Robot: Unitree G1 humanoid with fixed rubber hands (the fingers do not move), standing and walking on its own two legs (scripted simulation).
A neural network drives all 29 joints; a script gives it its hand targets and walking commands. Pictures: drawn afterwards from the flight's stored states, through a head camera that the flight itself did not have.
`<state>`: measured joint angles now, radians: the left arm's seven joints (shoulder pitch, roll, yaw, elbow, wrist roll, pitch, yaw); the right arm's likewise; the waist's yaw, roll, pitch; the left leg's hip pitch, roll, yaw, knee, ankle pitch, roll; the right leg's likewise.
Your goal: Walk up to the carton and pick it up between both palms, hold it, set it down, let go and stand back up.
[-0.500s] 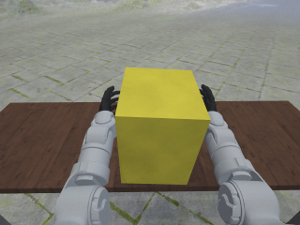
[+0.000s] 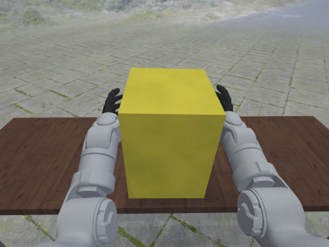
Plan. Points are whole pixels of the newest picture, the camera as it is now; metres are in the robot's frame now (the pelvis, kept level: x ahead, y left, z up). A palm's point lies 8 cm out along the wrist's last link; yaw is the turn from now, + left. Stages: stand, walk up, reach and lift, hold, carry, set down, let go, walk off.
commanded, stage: reach and lift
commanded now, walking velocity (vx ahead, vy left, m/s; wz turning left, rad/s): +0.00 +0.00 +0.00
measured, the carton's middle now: (167, 132) +0.37 +0.02 +0.17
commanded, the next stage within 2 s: hold in 0.84 s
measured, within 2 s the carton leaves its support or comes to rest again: neither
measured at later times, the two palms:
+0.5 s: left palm (109, 110) +0.38 +0.16 +0.23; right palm (223, 108) +0.40 -0.12 +0.23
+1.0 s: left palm (106, 104) +0.37 +0.16 +0.25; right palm (225, 101) +0.39 -0.12 +0.25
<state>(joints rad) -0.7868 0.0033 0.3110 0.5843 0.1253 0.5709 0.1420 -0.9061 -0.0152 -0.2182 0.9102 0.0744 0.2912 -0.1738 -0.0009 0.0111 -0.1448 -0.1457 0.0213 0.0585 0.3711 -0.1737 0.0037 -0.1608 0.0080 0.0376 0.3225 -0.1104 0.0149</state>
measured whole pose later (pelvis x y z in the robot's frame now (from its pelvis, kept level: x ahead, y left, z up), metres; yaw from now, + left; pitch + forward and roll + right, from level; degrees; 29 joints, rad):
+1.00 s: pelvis +0.00 +0.00 +0.00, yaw +0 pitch -3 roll +0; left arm -0.85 0.03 0.31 0.50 0.13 0.74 0.14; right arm -0.98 -0.06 -0.17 0.85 0.20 0.44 -0.22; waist 0.00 0.01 -0.16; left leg -0.14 0.02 0.06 0.37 -0.18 0.00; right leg -0.16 0.01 0.04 0.32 -0.11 0.01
